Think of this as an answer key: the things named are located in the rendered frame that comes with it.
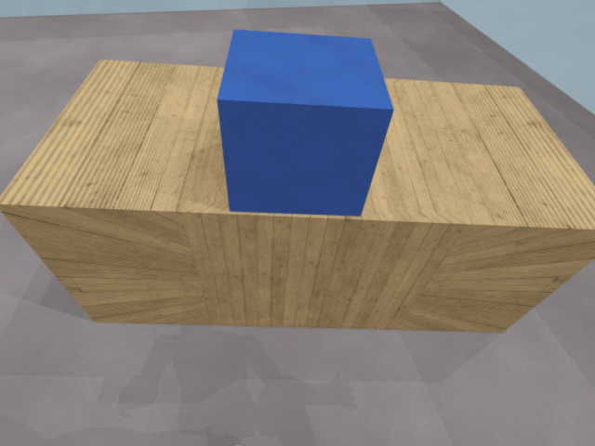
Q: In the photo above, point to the pedestal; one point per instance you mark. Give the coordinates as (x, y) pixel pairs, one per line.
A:
(475, 214)

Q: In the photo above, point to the carton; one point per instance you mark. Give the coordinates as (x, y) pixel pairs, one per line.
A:
(303, 118)

